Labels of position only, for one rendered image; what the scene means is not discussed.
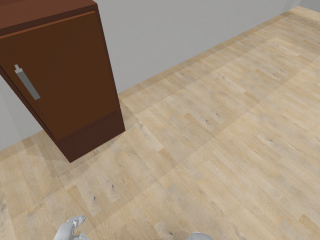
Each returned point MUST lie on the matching robot left hand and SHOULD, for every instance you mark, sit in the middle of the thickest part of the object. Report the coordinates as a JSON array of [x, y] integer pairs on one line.
[[66, 230]]

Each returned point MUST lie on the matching handle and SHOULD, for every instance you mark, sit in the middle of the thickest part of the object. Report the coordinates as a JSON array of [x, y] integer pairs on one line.
[[26, 82]]

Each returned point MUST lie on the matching cupboard door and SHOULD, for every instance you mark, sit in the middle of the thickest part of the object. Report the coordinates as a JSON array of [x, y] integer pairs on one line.
[[65, 61]]

